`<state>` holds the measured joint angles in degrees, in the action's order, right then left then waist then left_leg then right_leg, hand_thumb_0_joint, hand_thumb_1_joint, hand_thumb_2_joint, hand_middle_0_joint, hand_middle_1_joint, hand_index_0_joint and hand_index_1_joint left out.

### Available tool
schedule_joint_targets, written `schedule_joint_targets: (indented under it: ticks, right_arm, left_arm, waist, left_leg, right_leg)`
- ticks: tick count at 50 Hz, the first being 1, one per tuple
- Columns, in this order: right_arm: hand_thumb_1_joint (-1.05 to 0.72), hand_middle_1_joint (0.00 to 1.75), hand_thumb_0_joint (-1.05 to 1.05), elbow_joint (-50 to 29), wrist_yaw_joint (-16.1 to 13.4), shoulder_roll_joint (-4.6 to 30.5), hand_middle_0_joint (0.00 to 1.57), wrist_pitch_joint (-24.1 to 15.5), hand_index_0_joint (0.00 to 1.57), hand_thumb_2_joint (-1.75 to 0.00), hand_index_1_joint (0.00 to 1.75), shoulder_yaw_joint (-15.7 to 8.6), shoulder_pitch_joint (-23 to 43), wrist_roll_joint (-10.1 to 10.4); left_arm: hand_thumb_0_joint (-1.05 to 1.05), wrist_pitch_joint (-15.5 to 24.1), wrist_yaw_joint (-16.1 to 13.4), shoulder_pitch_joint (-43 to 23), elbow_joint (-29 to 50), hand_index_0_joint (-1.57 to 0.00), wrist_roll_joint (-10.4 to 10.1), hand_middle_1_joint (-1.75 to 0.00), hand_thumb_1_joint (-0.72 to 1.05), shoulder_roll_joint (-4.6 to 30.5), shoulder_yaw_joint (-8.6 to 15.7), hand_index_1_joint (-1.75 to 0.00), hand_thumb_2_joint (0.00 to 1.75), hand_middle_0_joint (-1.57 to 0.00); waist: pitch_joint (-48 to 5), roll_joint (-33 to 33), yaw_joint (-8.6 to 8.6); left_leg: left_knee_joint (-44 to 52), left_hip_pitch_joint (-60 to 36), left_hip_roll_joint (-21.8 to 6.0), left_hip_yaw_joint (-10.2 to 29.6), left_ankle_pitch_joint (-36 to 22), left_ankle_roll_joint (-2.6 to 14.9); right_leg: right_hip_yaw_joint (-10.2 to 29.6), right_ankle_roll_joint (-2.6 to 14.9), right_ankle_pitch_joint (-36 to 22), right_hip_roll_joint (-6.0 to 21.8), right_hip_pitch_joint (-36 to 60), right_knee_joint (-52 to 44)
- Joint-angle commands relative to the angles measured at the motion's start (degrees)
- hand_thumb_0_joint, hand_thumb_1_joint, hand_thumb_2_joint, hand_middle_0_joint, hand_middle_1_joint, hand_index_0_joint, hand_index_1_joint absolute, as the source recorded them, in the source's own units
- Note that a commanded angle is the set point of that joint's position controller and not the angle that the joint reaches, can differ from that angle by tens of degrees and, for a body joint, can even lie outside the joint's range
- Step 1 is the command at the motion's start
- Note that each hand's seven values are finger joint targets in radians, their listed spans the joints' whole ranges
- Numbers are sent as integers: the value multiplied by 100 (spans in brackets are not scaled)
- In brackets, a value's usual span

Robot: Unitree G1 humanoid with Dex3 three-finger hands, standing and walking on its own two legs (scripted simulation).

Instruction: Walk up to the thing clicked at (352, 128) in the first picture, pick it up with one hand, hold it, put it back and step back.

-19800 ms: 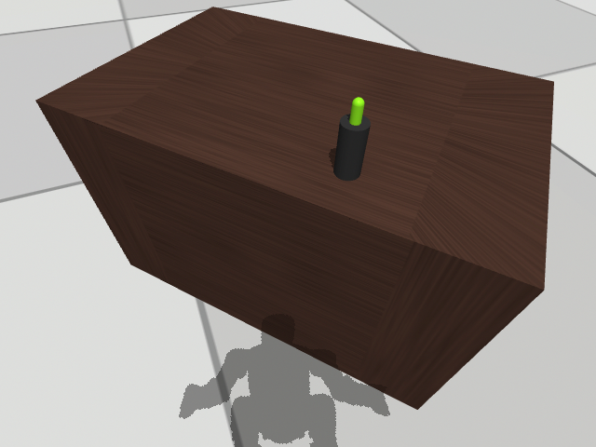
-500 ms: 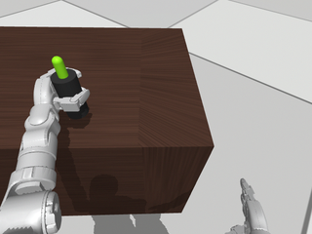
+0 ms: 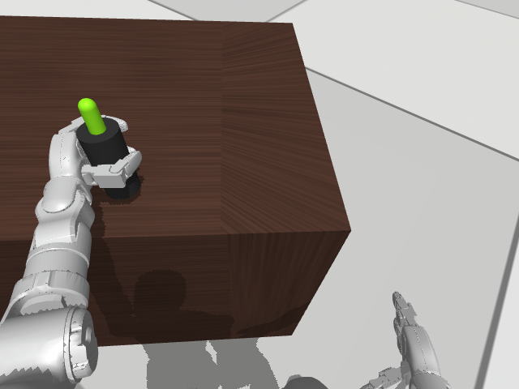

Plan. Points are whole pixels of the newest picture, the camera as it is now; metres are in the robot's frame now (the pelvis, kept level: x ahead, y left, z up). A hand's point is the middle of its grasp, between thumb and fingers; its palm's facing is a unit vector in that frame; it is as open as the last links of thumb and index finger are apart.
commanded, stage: lower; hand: left
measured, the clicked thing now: (106, 149) +0.45 +0.19 +0.12
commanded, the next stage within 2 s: loosen in 0.44 s
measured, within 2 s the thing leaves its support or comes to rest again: rests again in 0.38 s
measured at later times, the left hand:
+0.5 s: hand (120, 162) +0.47 +0.18 +0.08, palm faces +0.10 -1.00 +0.00, open 8.0 cm
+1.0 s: hand (118, 153) +0.48 +0.18 +0.09, palm faces +0.10 -0.99 +0.02, open 10.4 cm
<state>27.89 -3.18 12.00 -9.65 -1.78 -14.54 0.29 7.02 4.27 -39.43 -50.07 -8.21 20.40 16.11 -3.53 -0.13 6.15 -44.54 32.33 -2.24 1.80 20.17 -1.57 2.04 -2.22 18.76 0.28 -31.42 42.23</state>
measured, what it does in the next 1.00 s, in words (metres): stands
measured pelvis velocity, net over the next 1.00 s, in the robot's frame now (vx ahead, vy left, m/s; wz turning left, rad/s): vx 0.00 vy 0.00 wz -0.01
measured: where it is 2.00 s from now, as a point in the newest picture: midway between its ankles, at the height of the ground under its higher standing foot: outside the picture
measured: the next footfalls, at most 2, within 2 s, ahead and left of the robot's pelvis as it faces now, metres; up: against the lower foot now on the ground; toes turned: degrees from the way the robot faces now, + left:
none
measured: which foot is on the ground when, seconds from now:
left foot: down 0.00-1.00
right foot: down 0.00-1.00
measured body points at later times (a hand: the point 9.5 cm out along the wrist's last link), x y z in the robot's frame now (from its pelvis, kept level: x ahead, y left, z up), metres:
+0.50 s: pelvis +0.00 +0.00 -0.02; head +0.06 +0.02 +0.43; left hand +0.46 +0.23 +0.08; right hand +0.15 -0.25 -0.06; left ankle +0.02 +0.13 -0.71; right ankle +0.02 -0.15 -0.71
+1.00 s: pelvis +0.00 +0.00 -0.02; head +0.07 +0.02 +0.42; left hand +0.47 +0.24 +0.09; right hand +0.15 -0.25 -0.06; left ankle +0.02 +0.13 -0.71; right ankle +0.02 -0.15 -0.71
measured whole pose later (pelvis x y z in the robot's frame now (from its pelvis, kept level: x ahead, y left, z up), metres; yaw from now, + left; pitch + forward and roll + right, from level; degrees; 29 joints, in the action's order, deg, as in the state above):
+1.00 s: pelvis +0.00 +0.00 -0.02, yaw +0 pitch +14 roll -2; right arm 15.7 -0.8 11.9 -3.4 -2.2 -18.8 -0.5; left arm 14.7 5.1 -43.6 -55.2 -6.9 21.7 18.2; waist -6.9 -0.2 7.0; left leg -53.6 43.2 -2.6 2.1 24.2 -1.5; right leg 2.0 -2.4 22.3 -0.2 -42.0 50.5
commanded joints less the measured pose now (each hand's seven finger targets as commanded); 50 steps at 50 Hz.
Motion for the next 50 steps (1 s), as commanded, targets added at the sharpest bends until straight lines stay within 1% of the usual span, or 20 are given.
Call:
schedule_joint_targets:
  ticks: [1,4,5,7,10,12,13,16,19,20,27,28,30,33,35,37,39,45,47,50]
  right_arm:
    - [55,5,0,-1230,-34,620,5,-265,5,-5,5,-191,454,0]
    - [54,5,0,-1192,-60,977,5,-185,5,-5,5,-518,315,-39]
    - [55,5,0,-1230,-31,737,5,-190,5,-5,5,-349,305,-27]
    - [55,5,0,-1327,-50,912,5,-159,5,-5,5,-508,261,-38]
    - [54,5,0,-1479,-2,690,5,-105,5,-5,5,-309,118,-40]
    - [55,5,0,-1525,4,793,5,-95,5,-5,5,-400,162,-53]
    - [55,5,0,-1494,30,577,5,-84,5,-5,5,-219,154,-43]
    - [55,5,0,-1819,49,806,5,-76,5,-5,5,-380,203,-56]
    - [55,5,0,-1729,59,839,5,-17,5,-5,5,-432,53,-55]
    - [54,5,0,-1842,53,870,5,-12,5,-5,5,-479,4,-58]
    - [54,5,0,-1900,104,691,5,70,5,-5,5,-322,-111,-81]
    - [54,5,0,-1922,105,728,5,92,5,-5,5,-372,-208,-82]
    - [54,5,0,-2109,100,845,5,97,5,-4,5,-444,-222,-78]
    - [53,5,0,-2043,96,762,5,124,5,-4,5,-406,-187,-67]
    - [53,5,0,-2131,109,770,5,152,5,-4,5,-398,-172,-67]
    - [53,5,0,-2146,103,725,5,183,5,-4,5,-370,-286,-61]
    - [52,5,0,-2147,114,741,5,195,5,-5,5,-382,-320,-52]
    - [53,5,0,-2162,159,745,5,272,5,-5,5,-420,-218,-55]
    - [54,5,0,-2264,172,827,5,301,5,-5,5,-489,-325,-51]
    - [54,5,0,-2296,198,788,5,350,5,-5,5,-448,-366,-50]
  left_arm:
    - [0,927,22,-3875,1988,-127,-184,-135,27,1605,337,-137,124,-127]
    - [0,998,-24,-3757,1650,-127,-135,-136,30,1778,452,-138,125,-128]
    - [0,1048,-23,-3863,1787,-126,-134,-135,31,1577,311,-137,125,-127]
    - [0,1093,-55,-3802,1666,-130,-120,-138,31,1740,437,-140,127,-130]
    - [0,1149,-14,-3727,1497,-129,-95,-137,31,1653,378,-139,126,-129]
    - [0,1161,-4,-3665,1333,-129,-83,-138,32,1613,387,-139,127,-129]
    - [0,1179,11,-3716,1385,-130,-70,-137,33,1536,320,-138,126,-130]
    - [0,1248,56,-3743,1458,-130,-68,-137,34,1642,364,-139,127,-130]
    - [0,1265,49,-3682,1263,-131,-72,-138,35,1721,460,-140,127,-131]
    - [0,1301,56,-3805,1465,-131,-86,-139,35,1684,415,-140,127,-131]
    - [0,1335,75,-3659,1120,-132,-12,-139,37,1480,333,-141,129,-133]
    - [0,1327,83,-3560,967,-138,-12,-137,41,1492,353,-136,122,-136]
    - [0,1317,61,-3620,1158,-133,-48,-125,26,1533,393,-122,106,-129]
    - [0,1311,56,-3620,1125,-123,-54,-111,10,1472,354,-108,83,-119]
    - [0,1303,30,-3563,1158,-120,-14,-104,2,1599,431,-101,73,-116]
    - [0,1287,45,-3498,1109,-116,-28,-99,-8,1446,362,-96,66,-112]
    - [0,1274,49,-3524,1200,-100,-39,-86,-14,1439,338,-85,62,-96]
    - [0,1152,54,-3136,710,-72,39,-59,-24,1228,313,-59,42,-72]
    - [0,1124,78,-3088,768,-66,65,-52,-25,1321,346,-52,37,-66]
    - [0,1100,116,-3021,753,-56,60,-43,-27,1331,361,-43,32,-56]
  waist:
    - [-2929,-675,0]
    - [-2840,-615,98]
    - [-2733,-767,103]
    - [-2816,-658,99]
    - [-2950,-701,100]
    - [-2775,-577,126]
    - [-2797,-773,97]
    - [-3086,-857,111]
    - [-2857,-646,118]
    - [-3098,-745,197]
    - [-2944,-751,179]
    - [-2884,-700,202]
    - [-3104,-601,214]
    - [-2807,-676,152]
    - [-2912,-637,107]
    - [-2898,-510,142]
    - [-2925,-678,141]
    - [-2473,-521,130]
    - [-2676,-621,124]
    - [-2516,-345,114]
  left_leg:
    - [260,-1497,89,-124,-1797,161]
    - [212,-1378,78,-111,-1574,154]
    - [212,-1287,103,-142,-1358,162]
    - [211,-1175,92,-111,-1191,156]
    - [80,-1120,106,-146,-1404,172]
    - [41,-1034,94,-141,-1439,180]
    - [37,-989,102,-155,-1369,167]
    - [-56,-1202,47,-98,-1635,129]
    - [-79,-841,77,-124,-1388,167]
    - [-134,-946,79,-133,-1386,178]
    - [-197,-796,47,-82,-1334,150]
    - [-224,-727,65,-104,-1298,167]
    - [-234,-703,75,-119,-1271,184]
    - [-207,-605,90,-137,-1051,174]
    - [-212,-497,106,-147,-970,189]
    - [-233,-485,108,-164,-1064,201]
    - [-253,-666,90,-136,-1335,173]
    - [-164,-460,68,-111,-1063,152]
    - [-214,-636,63,-125,-1342,145]
    - [-183,-367,96,-151,-1062,198]
  right_leg:
    - [-338,222,-1671,-83,573,-255]
    - [-337,238,-1489,-104,368,-206]
    - [-309,237,-1345,-89,293,-224]
    - [-336,238,-1204,-111,265,-186]
    - [-318,231,-1421,-93,309,-114]
    - [-322,228,-1441,-116,195,-78]
    - [-313,243,-1363,-105,162,-44]
    - [-346,278,-1406,-130,0,45]
    - [-326,256,-1335,-130,33,90]
    - [-303,246,-1374,-123,34,93]
    - [-354,279,-1187,-144,-301,226]
    - [-343,267,-1209,-139,-255,215]
    - [-328,253,-1280,-138,-92,234]
    - [-328,258,-1077,-145,-231,212]
    - [-311,254,-1030,-130,-156,213]
    - [-308,235,-1173,-135,-71,236]
    - [-334,266,-1271,-150,-192,280]
    - [-367,290,-974,-174,-392,251]
    - [-365,295,-1160,-172,-368,280]
    - [-342,257,-1057,-176,-255,226]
